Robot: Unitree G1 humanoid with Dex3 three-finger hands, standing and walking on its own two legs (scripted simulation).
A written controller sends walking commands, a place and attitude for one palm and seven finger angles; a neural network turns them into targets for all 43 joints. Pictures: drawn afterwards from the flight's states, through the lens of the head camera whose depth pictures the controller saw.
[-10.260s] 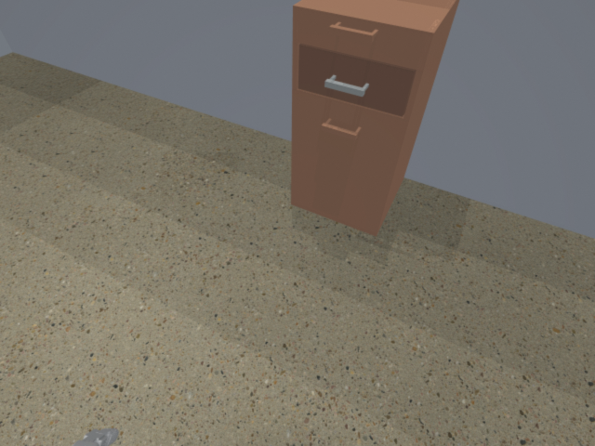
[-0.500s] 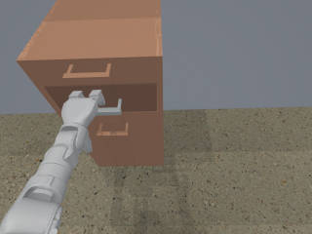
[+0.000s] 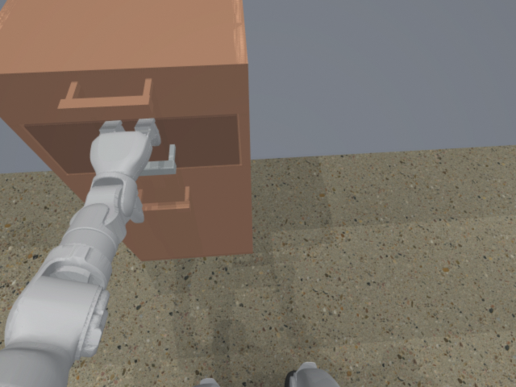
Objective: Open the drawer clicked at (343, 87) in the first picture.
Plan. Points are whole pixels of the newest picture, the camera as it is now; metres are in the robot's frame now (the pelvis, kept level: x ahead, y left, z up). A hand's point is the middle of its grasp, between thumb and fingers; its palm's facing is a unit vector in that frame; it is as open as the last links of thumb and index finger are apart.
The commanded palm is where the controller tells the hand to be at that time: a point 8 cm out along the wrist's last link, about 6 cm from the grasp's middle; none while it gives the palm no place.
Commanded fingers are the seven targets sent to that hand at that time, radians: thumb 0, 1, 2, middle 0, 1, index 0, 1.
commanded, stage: move the hooked fingers above the handle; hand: left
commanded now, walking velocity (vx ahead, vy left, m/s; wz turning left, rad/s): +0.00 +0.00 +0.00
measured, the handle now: (142, 160) +0.54 +0.22 -0.05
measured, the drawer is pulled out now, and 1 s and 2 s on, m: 0.00 0.00 0.00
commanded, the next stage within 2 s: lower the fingers behind the handle in 0.78 s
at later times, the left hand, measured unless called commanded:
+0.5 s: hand (135, 170) +0.48 +0.20 +0.00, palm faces -0.05 -0.05 -1.00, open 13.8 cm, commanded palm +0.46 +0.21 +0.06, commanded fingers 0.00 -0.50 0.30 -0.30 -1.20 -0.30 -1.20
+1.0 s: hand (133, 175) +0.47 +0.21 +0.00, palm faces -0.06 -0.03 -1.00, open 13.8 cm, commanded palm +0.46 +0.21 +0.05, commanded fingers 0.00 -0.50 0.30 -0.30 -1.20 -0.30 -1.20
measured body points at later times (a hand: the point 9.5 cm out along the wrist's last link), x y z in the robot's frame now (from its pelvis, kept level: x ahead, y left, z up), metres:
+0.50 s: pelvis +0.01 +0.01 +0.00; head +0.11 +0.00 +0.43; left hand +0.48 +0.20 +0.05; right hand +0.01 -0.26 -0.14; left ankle -0.02 +0.11 -0.70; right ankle +0.02 -0.12 -0.70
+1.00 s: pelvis +0.01 +0.00 +0.00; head +0.11 -0.01 +0.44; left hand +0.47 +0.20 +0.05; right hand +0.04 -0.27 -0.14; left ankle -0.02 +0.11 -0.70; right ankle +0.02 -0.12 -0.70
